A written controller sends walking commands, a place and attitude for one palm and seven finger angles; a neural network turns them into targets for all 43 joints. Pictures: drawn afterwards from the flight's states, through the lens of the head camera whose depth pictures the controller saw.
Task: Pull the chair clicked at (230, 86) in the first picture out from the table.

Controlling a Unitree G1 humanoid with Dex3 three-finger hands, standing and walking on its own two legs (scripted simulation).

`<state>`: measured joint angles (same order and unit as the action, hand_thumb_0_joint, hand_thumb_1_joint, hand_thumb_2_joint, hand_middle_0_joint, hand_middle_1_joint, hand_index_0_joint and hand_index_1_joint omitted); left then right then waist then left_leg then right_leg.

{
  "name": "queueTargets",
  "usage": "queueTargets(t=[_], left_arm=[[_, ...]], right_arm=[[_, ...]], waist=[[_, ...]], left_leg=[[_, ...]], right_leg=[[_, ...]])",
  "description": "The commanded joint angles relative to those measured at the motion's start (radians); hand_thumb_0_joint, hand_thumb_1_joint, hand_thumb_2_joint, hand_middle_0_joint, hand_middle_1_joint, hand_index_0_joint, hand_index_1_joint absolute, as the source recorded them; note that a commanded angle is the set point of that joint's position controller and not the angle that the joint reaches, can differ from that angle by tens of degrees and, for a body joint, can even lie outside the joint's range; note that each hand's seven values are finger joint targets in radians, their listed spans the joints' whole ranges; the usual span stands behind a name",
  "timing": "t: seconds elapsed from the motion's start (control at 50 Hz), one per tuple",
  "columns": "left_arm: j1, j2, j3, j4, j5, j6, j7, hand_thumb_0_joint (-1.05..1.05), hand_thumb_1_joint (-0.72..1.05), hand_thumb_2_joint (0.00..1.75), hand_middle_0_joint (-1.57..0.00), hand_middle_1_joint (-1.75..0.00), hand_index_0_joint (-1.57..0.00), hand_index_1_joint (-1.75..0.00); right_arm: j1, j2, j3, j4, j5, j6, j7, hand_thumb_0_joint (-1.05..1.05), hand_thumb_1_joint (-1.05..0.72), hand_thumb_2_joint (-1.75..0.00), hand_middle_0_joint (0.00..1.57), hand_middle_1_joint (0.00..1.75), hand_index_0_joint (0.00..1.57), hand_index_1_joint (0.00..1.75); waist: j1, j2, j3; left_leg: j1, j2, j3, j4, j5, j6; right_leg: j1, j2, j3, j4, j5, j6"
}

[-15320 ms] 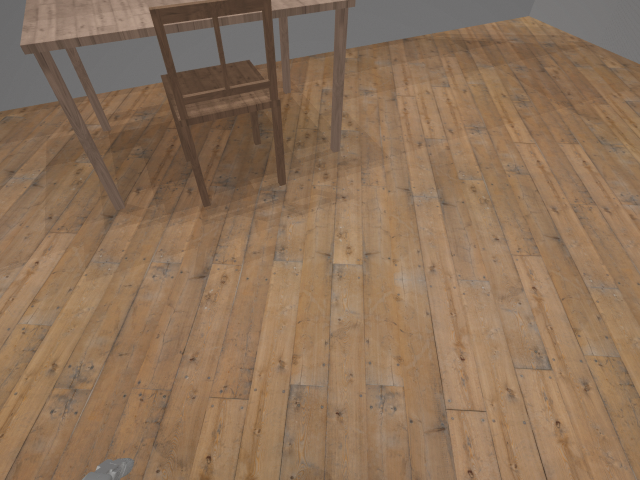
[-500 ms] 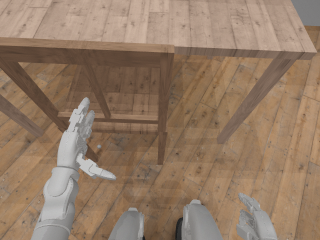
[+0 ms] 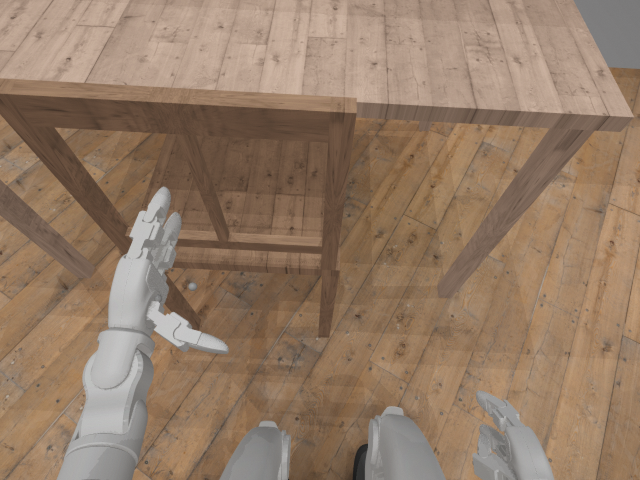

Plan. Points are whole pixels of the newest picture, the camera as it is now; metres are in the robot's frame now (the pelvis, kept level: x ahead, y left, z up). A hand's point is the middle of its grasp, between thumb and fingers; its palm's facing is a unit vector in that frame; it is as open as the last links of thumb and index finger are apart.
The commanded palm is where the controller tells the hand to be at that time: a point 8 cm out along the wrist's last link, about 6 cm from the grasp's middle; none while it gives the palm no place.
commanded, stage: aim the fingers beside a spindle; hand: left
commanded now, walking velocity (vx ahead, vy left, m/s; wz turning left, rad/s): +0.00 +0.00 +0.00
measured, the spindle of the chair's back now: (207, 192) +0.49 +0.18 +0.00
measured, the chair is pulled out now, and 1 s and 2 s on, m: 0.00 0.00 0.00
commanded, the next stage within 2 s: push the fingers through the gap in 1.34 s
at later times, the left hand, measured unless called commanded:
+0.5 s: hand (207, 290) +0.33 +0.15 +0.02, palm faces -0.08 -1.00 -0.02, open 16.9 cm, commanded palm +0.32 +0.22 +0.03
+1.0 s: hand (192, 281) +0.34 +0.17 +0.02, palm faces +0.00 -1.00 -0.05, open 16.9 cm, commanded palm +0.32 +0.21 +0.02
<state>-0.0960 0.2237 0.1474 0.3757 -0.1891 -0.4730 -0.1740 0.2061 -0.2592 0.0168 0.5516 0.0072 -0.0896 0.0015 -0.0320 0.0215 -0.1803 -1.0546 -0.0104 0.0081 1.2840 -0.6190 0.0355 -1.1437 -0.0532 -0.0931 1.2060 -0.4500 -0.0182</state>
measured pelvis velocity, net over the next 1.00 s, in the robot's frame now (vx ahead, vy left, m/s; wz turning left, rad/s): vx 0.01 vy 0.00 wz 0.00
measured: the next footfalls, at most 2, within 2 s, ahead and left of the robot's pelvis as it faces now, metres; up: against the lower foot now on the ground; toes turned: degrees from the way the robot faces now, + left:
none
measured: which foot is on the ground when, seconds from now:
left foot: down 0.00-1.00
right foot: down 0.00-1.00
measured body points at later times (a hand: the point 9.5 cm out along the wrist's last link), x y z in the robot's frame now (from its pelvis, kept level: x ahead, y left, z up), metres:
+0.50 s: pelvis +0.00 +0.00 +0.00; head +0.13 +0.00 +0.43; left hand +0.33 +0.21 +0.02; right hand +0.16 -0.25 -0.10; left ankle -0.01 +0.10 -0.62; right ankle +0.06 -0.12 -0.62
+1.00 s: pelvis +0.01 +0.00 +0.00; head +0.12 +0.00 +0.44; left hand +0.34 +0.22 +0.03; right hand +0.17 -0.25 -0.10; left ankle -0.01 +0.10 -0.62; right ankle +0.06 -0.12 -0.62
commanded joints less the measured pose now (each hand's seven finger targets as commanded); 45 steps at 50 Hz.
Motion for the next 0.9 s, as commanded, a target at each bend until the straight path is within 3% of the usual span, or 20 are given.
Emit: queueTargets(t=[0.0,0.04,0.08,0.12,0.16,0.24,0.28,0.36,0.38,0.4,0.44,0.46,0.52,0.56,0.6,0.66,0.72,0.76,0.8,0.88], left_arm=[[-0.199,0.09,0.015,-0.128,-0.011,-0.016,-0.031,0.0,-0.5,0.3,-0.06,-0.08,-0.06,-0.08],[-0.221,0.099,0.003,-0.264,-0.019,-0.042,-0.038,0.0,-0.5,0.3,-0.06,-0.08,-0.06,-0.08],[-0.218,0.148,0.041,-0.35,-0.031,-0.063,-0.025,0.0,-0.5,0.3,-0.06,-0.08,-0.06,-0.08],[-0.235,0.181,0.081,-0.362,-0.031,-0.078,0.004,0.0,-0.5,0.3,-0.06,-0.08,-0.06,-0.08],[-0.186,0.209,0.13,-0.293,-0.022,-0.077,0.032,0.0,-0.5,0.3,-0.06,-0.08,-0.06,-0.08],[-0.134,0.123,0.081,-0.081,-0.01,-0.025,0.023,0.0,-0.5,0.3,-0.06,-0.08,-0.06,-0.08],[-0.14,0.104,0.056,-0.018,-0.009,-0.001,-0.01,0.0,-0.5,0.3,-0.06,-0.08,-0.06,-0.08],[-0.235,0.095,0.007,-0.185,-0.037,-0.026,-0.064,0.0,-0.5,0.3,-0.06,-0.08,-0.06,-0.08],[-0.235,0.125,0.029,-0.26,-0.043,-0.044,-0.066,0.0,-0.5,0.3,-0.06,-0.08,-0.06,-0.08],[-0.244,0.143,0.04,-0.309,-0.049,-0.059,-0.059,0.0,-0.5,0.3,-0.06,-0.08,-0.06,-0.08],[-0.207,0.168,0.066,-0.374,-0.048,-0.085,-0.028,0.0,-0.5,0.3,-0.06,-0.08,-0.06,-0.08],[-0.204,0.196,0.089,-0.368,-0.043,-0.087,-0.009,0.0,-0.5,0.3,-0.06,-0.08,-0.06,-0.08],[-0.179,0.164,0.103,-0.201,-0.019,-0.066,0.031,0.0,-0.5,0.3,-0.06,-0.08,-0.06,-0.08],[-0.142,0.146,0.097,-0.102,-0.003,-0.04,0.032,0.0,-0.5,0.3,-0.06,-0.08,-0.06,-0.08],[-0.123,0.102,0.057,-0.051,0.0,-0.015,0.01,0.0,-0.5,0.3,-0.06,-0.08,-0.06,-0.08],[-0.157,0.073,0.002,-0.107,-0.015,-0.008,-0.034,0.0,-0.5,0.3,-0.06,-0.08,-0.06,-0.08],[-0.192,0.137,0.045,-0.284,-0.037,-0.051,-0.042,0.0,-0.5,0.3,-0.06,-0.08,-0.06,-0.08],[-0.176,0.161,0.057,-0.368,-0.042,-0.076,-0.021,0.0,-0.5,0.3,-0.06,-0.08,-0.06,-0.08],[-0.158,0.175,0.086,-0.355,-0.034,-0.088,0.009,0.0,-0.5,0.3,-0.06,-0.08,-0.06,-0.08],[-0.118,0.133,0.085,-0.135,-0.005,-0.055,0.033,0.0,-0.5,0.3,-0.06,-0.08,-0.06,-0.08]], right_arm=[[0.017,-0.151,-0.063,-0.132,0.01,-0.038,-0.017,0.0,-0.9,-0.9,0.2,0.3,0.2,0.3],[0.017,-0.141,-0.066,-0.146,0.007,-0.045,-0.02,0.0,-0.9,-0.9,0.2,0.3,0.2,0.3],[0.026,-0.14,-0.066,-0.146,0.003,-0.048,-0.022,0.0,-0.9,-0.9,0.2,0.3,0.2,0.3],[0.028,-0.134,-0.063,-0.129,-0.003,-0.051,-0.026,0.0,-0.9,-0.9,0.2,0.3,0.2,0.3],[0.031,-0.133,-0.061,-0.117,-0.004,-0.045,-0.026,0.0,-0.9,-0.9,0.2,0.3,0.2,0.3],[0.021,-0.135,-0.054,-0.109,0.003,-0.027,-0.016,0.0,-0.9,-0.9,0.2,0.3,0.2,0.3],[0.025,-0.145,-0.053,-0.115,0.009,-0.022,-0.015,0.0,-0.9,-0.9,0.2,0.3,0.2,0.3],[0.029,-0.144,-0.061,-0.138,0.012,-0.039,-0.025,0.0,-0.9,-0.9,0.2,0.3,0.2,0.3],[0.035,-0.141,-0.065,-0.138,0.011,-0.043,-0.027,0.0,-0.9,-0.9,0.2,0.3,0.2,0.3],[0.037,-0.138,-0.067,-0.136,0.008,-0.048,-0.029,0.0,-0.9,-0.9,0.2,0.3,0.2,0.3],[0.043,-0.133,-0.066,-0.13,0.002,-0.054,-0.028,0.0,-0.9,-0.9,0.2,0.3,0.2,0.3],[0.044,-0.137,-0.065,-0.121,-0.002,-0.054,-0.028,0.0,-0.9,-0.9,0.2,0.3,0.2,0.3],[0.036,-0.131,-0.06,-0.093,-0.003,-0.041,-0.022,0.0,-0.9,-0.9,0.2,0.3,0.2,0.3],[0.032,-0.137,-0.06,-0.1,-0.001,-0.031,-0.018,0.0,-0.9,-0.9,0.2,0.3,0.2,0.3],[0.03,-0.141,-0.061,-0.11,0.005,-0.023,-0.012,0.0,-0.9,-0.9,0.2,0.3,0.2,0.3],[0.03,-0.144,-0.062,-0.133,0.011,-0.024,-0.013,0.0,-0.9,-0.9,0.2,0.3,0.2,0.3],[0.036,-0.138,-0.069,-0.14,0.009,-0.034,-0.021,0.0,-0.9,-0.9,0.2,0.3,0.2,0.3],[0.035,-0.134,-0.068,-0.141,0.002,-0.043,-0.023,0.0,-0.9,-0.9,0.2,0.3,0.2,0.3],[0.036,-0.128,-0.065,-0.122,-0.003,-0.043,-0.022,0.0,-0.9,-0.9,0.2,0.3,0.2,0.3],[0.026,-0.128,-0.058,-0.101,-0.001,-0.03,-0.017,0.0,-0.9,-0.9,0.2,0.3,0.2,0.3]], waist=[[-0.03,-0.013,-0.312],[-0.01,0.056,-0.422],[0.001,0.074,-0.485],[-0.005,0.059,-0.471],[-0.002,0.004,-0.424],[-0.022,-0.048,-0.268],[-0.03,-0.066,-0.244],[-0.029,0.016,-0.39],[-0.014,0.041,-0.457],[-0.014,0.052,-0.488],[-0.003,0.074,-0.512],[-0.005,0.083,-0.493],[-0.027,-0.016,-0.344],[-0.02,-0.028,-0.284],[-0.021,-0.036,-0.274],[-0.028,-0.005,-0.33],[-0.007,0.037,-0.463],[-0.001,0.078,-0.493],[-0.002,0.057,-0.454],[-0.025,-0.048,-0.288]], left_leg=[[0.064,-0.008,-0.045,-0.201,0.235,-0.025],[0.152,-0.005,-0.051,-0.206,0.339,-0.031],[0.214,0.0,-0.059,-0.205,0.423,-0.038],[0.194,0.0,-0.057,-0.196,0.431,-0.037],[0.136,-0.002,-0.056,-0.195,0.398,-0.031],[0.028,-0.007,-0.041,-0.205,0.248,-0.029],[0.006,-0.009,-0.038,-0.208,0.215,-0.024],[0.097,-0.007,-0.039,-0.193,0.314,-0.02],[0.144,-0.005,-0.039,-0.195,0.369,-0.023],[0.175,-0.003,-0.044,-0.197,0.413,-0.026],[0.224,0.001,-0.051,-0.199,0.5,-0.034],[0.216,0.003,-0.058,-0.194,0.51,-0.039],[0.105,0.002,-0.05,-0.195,0.383,-0.032],[0.058,-0.004,-0.046,-0.206,0.318,-0.03],[0.048,-0.006,-0.038,-0.209,0.295,-0.03],[0.074,-0.006,-0.036,-0.203,0.319,-0.024],[0.159,-0.002,-0.039,-0.199,0.421,-0.027],[0.218,0.001,-0.05,-0.199,0.502,-0.036],[0.21,0.004,-0.056,-0.202,0.508,-0.042],[0.056,-0.005,-0.041,-0.198,0.324,-0.027]], right_leg=[[0.313,0.034,0.061,-0.135,0.085,-0.012],[0.359,0.032,0.062,-0.12,0.169,-0.017],[0.383,0.037,0.061,-0.114,0.222,-0.016],[0.391,0.037,0.064,-0.111,0.241,-0.011],[0.4,0.041,0.063,-0.109,0.23,-0.01],[0.343,0.039,0.063,-0.14,0.107,-0.005],[0.334,0.039,0.065,-0.152,0.077,-0.007],[0.387,0.033,0.074,-0.135,0.182,-0.012],[0.419,0.033,0.077,-0.132,0.229,-0.013],[0.437,0.033,0.075,-0.127,0.266,-0.012],[0.438,0.035,0.068,-0.116,0.318,-0.012],[0.411,0.037,0.062,-0.105,0.313,-0.013],[0.366,0.039,0.056,-0.116,0.227,-0.005],[0.349,0.039,0.055,-0.127,0.169,-0.009],[0.343,0.037,0.056,-0.134,0.157,-0.009],[0.369,0.036,0.062,-0.134,0.187,-0.012],[0.438,0.034,0.073,-0.126,0.279,-0.012],[0.431,0.037,0.064,-0.112,0.319,-0.014],[0.413,0.038,0.058,-0.11,0.313,-0.013],[0.37,0.039,0.061,-0.13,0.193,-0.006]])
